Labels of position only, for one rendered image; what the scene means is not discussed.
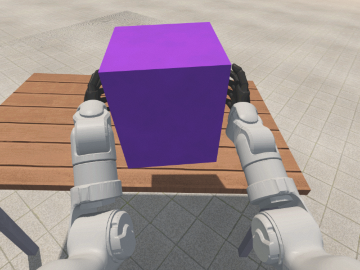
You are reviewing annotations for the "carton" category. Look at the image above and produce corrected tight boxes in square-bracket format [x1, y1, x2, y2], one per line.
[98, 22, 232, 169]

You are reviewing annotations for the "robot left upper arm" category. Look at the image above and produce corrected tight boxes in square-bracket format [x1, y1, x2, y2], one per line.
[37, 209, 136, 270]

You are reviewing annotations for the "robot left forearm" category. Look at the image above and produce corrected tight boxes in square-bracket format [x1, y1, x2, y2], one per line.
[67, 100, 123, 255]

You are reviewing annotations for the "table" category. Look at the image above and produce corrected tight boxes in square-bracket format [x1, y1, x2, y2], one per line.
[0, 73, 311, 257]

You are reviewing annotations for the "robot right hand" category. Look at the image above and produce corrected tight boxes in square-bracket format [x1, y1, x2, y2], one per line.
[226, 64, 250, 109]

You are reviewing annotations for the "robot right upper arm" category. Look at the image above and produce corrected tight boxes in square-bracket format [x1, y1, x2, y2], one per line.
[251, 206, 360, 270]

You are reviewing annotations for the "robot right forearm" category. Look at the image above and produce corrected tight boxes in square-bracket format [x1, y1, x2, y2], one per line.
[226, 102, 323, 242]

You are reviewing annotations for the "robot left hand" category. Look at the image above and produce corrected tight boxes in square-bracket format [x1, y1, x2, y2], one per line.
[84, 69, 110, 111]

